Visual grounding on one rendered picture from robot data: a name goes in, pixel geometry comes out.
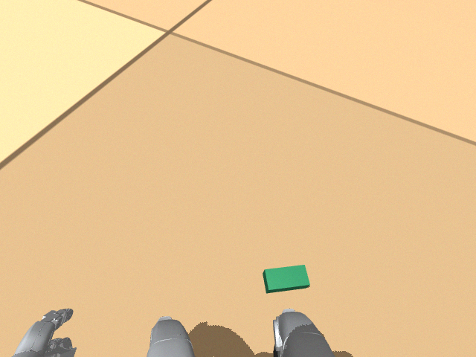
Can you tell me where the carton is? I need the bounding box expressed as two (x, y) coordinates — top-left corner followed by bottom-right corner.
(263, 265), (310, 293)

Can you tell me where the left robot hand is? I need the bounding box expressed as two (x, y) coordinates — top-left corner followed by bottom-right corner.
(14, 309), (77, 357)

